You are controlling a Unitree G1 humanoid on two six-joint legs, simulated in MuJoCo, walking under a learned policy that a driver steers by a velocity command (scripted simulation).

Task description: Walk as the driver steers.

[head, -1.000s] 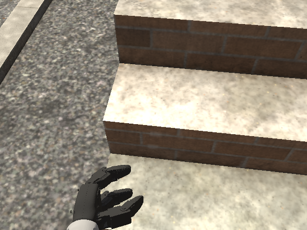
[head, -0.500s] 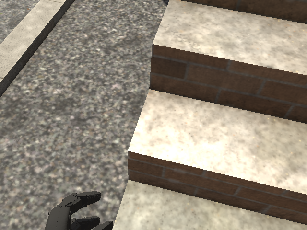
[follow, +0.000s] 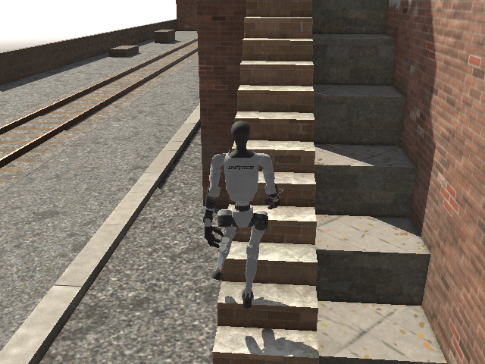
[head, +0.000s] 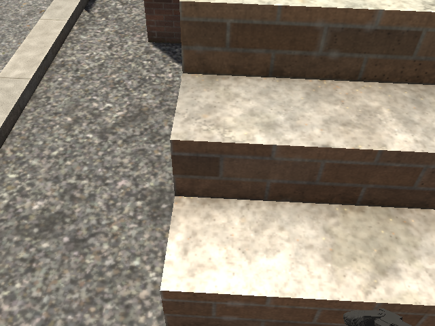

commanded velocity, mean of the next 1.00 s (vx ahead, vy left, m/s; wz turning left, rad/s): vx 0.76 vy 0.00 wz -0.35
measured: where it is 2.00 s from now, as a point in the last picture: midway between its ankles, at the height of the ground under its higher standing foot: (338, 271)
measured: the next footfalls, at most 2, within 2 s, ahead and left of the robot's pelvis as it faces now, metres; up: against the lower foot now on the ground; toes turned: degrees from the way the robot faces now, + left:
left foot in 0.18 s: +0.06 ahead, +0.10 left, +0.00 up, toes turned -15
right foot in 0.64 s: +0.03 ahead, -0.29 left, +0.00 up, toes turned -29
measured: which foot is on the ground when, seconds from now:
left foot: up 0.00-0.16, down 0.18-0.64, up 0.66-1.00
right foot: down 0.00-0.16, up 0.18-0.62, down 0.64-1.00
